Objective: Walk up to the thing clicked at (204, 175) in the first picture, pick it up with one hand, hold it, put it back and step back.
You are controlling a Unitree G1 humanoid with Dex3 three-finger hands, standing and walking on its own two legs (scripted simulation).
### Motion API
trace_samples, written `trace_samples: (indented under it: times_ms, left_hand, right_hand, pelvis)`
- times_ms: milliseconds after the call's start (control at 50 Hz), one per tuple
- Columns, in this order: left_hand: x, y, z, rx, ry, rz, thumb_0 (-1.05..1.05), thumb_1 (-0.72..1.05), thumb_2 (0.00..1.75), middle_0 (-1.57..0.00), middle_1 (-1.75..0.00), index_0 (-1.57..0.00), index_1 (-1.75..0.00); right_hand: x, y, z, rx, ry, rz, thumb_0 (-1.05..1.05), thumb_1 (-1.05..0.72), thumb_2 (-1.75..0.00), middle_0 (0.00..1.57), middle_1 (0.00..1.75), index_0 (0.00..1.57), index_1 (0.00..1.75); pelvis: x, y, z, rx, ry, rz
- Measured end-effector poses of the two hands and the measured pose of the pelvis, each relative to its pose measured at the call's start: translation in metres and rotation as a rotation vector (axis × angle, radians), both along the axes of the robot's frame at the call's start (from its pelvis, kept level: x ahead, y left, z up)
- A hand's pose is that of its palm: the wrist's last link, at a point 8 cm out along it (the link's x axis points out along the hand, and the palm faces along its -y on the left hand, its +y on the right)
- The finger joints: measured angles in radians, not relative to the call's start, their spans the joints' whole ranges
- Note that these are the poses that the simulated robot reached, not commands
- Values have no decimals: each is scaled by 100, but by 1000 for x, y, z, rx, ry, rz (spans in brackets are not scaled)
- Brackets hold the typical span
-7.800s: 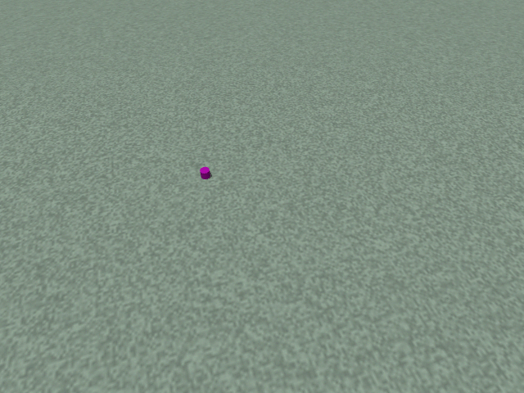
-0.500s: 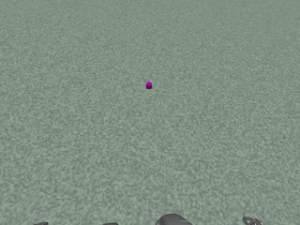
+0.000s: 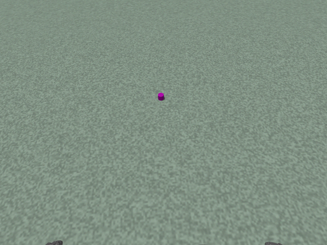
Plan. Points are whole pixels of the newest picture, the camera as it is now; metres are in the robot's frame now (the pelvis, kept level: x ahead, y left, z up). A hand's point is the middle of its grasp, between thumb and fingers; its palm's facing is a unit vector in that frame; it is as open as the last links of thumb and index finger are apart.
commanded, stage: walk up
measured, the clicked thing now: (160, 96) +1.35 +0.02 -0.74
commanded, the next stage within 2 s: stand in 0.42 s
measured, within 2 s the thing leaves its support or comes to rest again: neither
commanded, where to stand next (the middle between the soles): +0.07 +0.03 m, yaw +1 degrees
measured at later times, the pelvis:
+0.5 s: pelvis +0.00 +0.01 +0.02, yaw -1 degrees
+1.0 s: pelvis +0.01 +0.01 +0.02, yaw +0 degrees
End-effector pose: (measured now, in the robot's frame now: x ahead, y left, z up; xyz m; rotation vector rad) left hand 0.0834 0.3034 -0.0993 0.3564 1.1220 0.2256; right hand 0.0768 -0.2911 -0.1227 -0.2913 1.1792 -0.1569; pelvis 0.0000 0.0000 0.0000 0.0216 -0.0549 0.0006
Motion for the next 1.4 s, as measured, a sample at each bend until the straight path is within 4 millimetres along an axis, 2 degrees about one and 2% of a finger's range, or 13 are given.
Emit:
trace_samples:
  times_ms: [120, 220, 720, 1100, 1400]
  left_hand:
    - [17, -5, -3, -46, -22, -27, 1, 90, 89, -20, -30, -21, -30]
    - [22, -6, -3, -64, -7, -34, 1, 90, 89, -20, -30, -21, -30]
    - [-7, 5, 0, -34, 114, 6, 1, 90, 89, -20, -30, -21, -30]
    - [-2, 1, -2, -46, 115, 2, 1, 90, 89, -20, -30, -21, -30]
    - [4, 3, 0, -40, 92, 2, 1, 90, 89, -20, -30, -21, -30]
  right_hand:
    - [-15, 1, 12, -15, 21, -27, 1, -90, -90, 21, 30, 20, 30]
    - [-19, -2, 19, -35, 24, -47, 1, -90, -90, 21, 30, 20, 30]
    - [-3, 3, 19, -18, 46, -42, 1, -91, -90, 21, 30, 20, 30]
    - [-6, -1, 20, -30, 72, -50, 1, -91, -90, 20, 30, 20, 30]
    - [-1, 1, 21, -29, 56, -47, 1, -91, -90, 20, 30, 20, 30]
  pelvis:
    - [2, 4, 7, -16, -1, -11]
    - [2, 7, 11, -19, -1, -17]
    - [4, 8, 18, -19, 15, -9]
    - [10, 7, 19, -20, 23, -4]
    - [11, 8, 19, -21, 16, -2]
